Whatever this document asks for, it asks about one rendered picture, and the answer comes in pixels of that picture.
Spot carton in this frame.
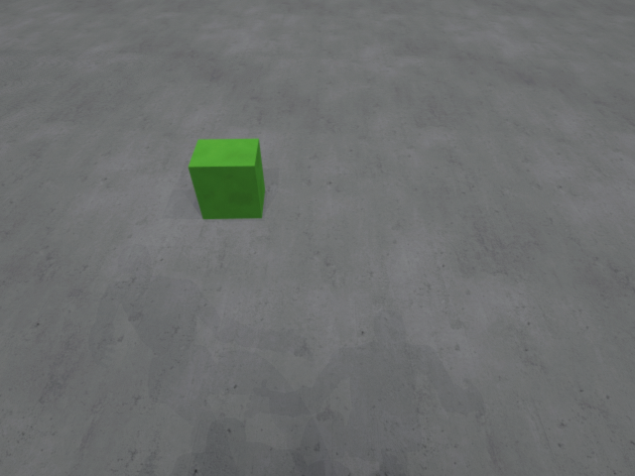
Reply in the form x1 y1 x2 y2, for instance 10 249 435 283
189 139 265 219

